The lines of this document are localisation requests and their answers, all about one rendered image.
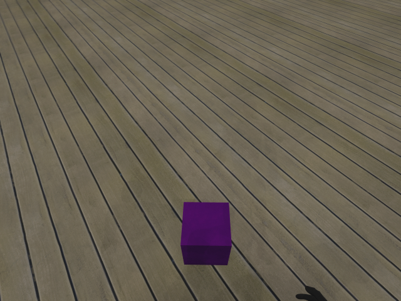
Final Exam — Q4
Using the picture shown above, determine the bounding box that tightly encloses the robot right hand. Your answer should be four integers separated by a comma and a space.
296, 286, 327, 301

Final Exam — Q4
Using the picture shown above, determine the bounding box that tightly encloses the carton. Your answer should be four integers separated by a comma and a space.
180, 202, 232, 265

